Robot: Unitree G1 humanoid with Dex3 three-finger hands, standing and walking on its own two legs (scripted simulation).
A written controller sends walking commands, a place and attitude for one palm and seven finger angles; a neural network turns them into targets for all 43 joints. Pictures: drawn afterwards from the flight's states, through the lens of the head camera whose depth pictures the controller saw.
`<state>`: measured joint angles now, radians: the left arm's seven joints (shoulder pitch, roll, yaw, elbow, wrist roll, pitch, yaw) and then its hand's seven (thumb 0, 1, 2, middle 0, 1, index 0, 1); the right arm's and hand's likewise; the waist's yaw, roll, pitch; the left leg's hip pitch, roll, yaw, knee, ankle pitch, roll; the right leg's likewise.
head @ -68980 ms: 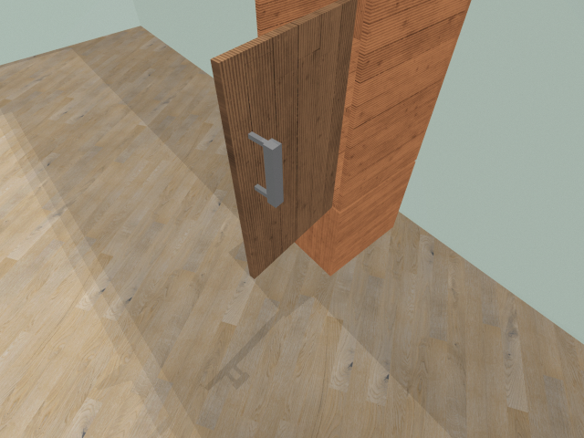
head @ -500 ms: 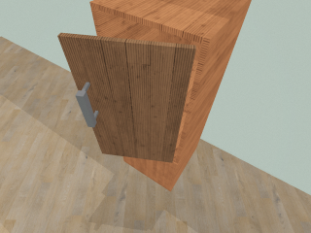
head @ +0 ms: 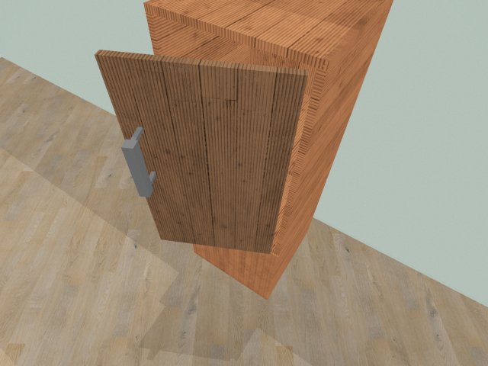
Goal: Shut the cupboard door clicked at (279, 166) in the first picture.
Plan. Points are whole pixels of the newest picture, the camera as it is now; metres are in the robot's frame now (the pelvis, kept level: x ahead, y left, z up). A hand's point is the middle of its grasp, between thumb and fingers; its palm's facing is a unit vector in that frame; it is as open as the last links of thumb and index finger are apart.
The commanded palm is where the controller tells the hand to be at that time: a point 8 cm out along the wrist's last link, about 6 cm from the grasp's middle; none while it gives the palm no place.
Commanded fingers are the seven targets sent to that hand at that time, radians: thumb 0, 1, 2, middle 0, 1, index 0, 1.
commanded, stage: look again from close up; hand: left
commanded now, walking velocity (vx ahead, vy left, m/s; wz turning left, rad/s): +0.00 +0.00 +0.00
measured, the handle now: (142, 163) +0.48 +0.25 +0.03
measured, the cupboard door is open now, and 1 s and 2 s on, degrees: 26 26 26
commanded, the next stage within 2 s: shuffle to correct the standing spot in 0.46 s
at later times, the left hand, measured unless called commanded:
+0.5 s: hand out of the picture +0.00 +0.17 -0.18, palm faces +0.02 -0.98 -0.19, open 7.4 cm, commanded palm none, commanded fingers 0.00 0.90 0.90 -0.20 -0.30 -0.20 -0.30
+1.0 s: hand out of the picture +0.00 +0.21 -0.19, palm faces +0.06 -0.98 -0.19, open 7.4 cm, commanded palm none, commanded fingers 0.00 0.90 0.90 -0.20 -0.30 -0.20 -0.30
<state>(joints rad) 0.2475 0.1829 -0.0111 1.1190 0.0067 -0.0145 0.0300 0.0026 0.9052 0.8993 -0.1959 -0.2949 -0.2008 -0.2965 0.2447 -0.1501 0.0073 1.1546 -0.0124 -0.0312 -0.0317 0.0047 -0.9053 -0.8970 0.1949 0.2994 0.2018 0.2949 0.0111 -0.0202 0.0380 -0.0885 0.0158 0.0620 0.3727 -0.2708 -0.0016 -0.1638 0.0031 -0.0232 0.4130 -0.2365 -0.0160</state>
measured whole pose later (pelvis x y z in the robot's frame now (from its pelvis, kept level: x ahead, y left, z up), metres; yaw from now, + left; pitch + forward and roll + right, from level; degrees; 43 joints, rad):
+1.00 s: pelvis +0.00 +0.03 -0.01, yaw -1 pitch +0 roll +0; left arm 0.29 0.16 0.03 1.07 0.02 0.01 0.04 0.00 0.90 0.90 -0.20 -0.30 -0.20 -0.30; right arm 0.32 -0.14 -0.02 1.09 -0.02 0.00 -0.02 0.00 -0.91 -0.90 0.19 0.30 0.20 0.29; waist 0.03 -0.03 0.03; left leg -0.16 -0.03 0.09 0.48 -0.33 0.05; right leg -0.24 -0.04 0.01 0.52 -0.28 0.02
